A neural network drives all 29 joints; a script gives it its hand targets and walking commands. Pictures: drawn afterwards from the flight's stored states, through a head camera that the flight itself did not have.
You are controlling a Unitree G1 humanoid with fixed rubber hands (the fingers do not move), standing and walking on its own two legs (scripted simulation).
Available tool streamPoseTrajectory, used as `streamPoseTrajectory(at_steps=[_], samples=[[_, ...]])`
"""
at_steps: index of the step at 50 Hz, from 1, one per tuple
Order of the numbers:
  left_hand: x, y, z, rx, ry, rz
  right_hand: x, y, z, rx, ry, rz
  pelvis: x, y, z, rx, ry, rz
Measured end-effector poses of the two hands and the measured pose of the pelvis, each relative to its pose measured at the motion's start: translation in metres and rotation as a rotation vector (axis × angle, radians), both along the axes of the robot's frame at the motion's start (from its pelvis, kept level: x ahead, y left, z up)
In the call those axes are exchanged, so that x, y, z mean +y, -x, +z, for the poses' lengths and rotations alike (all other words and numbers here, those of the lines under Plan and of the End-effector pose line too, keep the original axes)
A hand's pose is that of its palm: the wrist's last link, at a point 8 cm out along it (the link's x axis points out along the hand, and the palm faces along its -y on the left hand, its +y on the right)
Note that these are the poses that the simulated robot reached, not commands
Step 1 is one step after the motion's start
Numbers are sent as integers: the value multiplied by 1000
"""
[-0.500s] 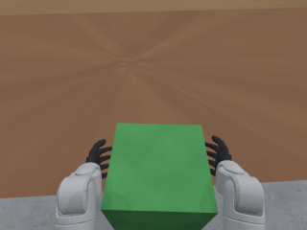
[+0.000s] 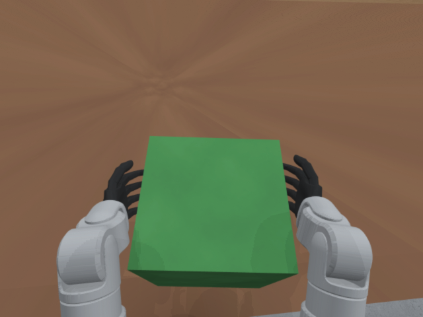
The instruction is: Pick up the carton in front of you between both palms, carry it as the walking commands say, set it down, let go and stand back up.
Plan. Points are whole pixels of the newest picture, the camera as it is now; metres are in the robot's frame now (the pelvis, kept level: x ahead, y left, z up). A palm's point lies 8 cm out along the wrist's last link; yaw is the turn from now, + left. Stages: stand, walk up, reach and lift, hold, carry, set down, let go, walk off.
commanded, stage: carry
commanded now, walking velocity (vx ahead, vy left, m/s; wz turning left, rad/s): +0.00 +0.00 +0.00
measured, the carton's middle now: (211, 221) +0.31 +0.00 +0.04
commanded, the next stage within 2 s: none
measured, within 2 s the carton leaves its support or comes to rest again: neither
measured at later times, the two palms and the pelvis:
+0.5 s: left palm (145, 85) +0.54 +0.14 +0.17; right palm (286, 83) +0.56 -0.16 +0.18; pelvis +0.16 -0.01 +0.01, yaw +2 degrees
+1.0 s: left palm (140, 94) +0.60 +0.17 +0.11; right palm (264, 93) +0.61 -0.13 +0.12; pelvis +0.24 +0.01 +0.02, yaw +1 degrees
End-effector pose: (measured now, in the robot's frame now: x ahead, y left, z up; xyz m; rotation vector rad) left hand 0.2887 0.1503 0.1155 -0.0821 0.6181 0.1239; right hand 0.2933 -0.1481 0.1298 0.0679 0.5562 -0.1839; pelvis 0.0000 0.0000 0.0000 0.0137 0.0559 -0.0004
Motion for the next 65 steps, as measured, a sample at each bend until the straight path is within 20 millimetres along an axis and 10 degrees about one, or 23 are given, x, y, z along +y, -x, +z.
streamPoseTrajectory(at_steps=[12, 25, 47, 55, 65], samples=[[-7, -144, 45, -5, -50, -24, -8, -144, 39, -2, 27, 25, -4, -92, 12, -6, 2, 11], [-13, -255, 56, 132, -99, -22, -13, -268, 49, 135, 41, 80, -12, -160, 13, 34, 15, 35], [18, -305, -7, 133, -7, 33, 18, -318, -8, 136, 21, 45, 5, -228, 22, 56, 27, 26], [0, -329, 17, 83, -43, -2, -1, -331, 8, 85, 12, 26, 0, -257, 23, 36, 31, 27], [-29, -390, 68, 47, -113, -16, -29, -403, 59, 50, 36, 80, -25, -324, 16, 11, 9, 26]])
